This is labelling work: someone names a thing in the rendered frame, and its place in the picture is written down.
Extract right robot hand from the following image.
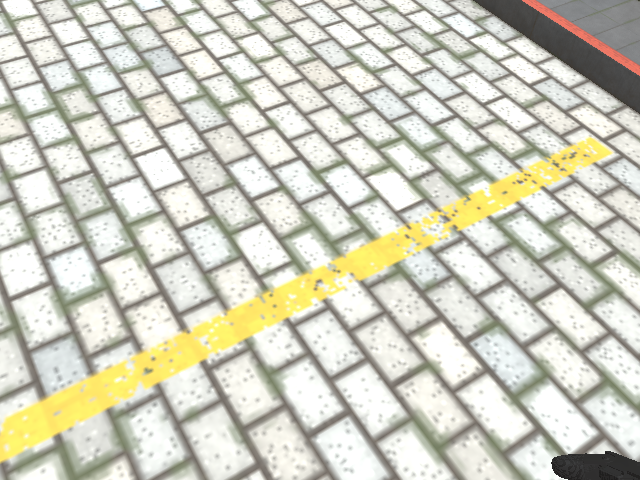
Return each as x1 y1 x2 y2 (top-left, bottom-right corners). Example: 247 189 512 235
551 451 640 480

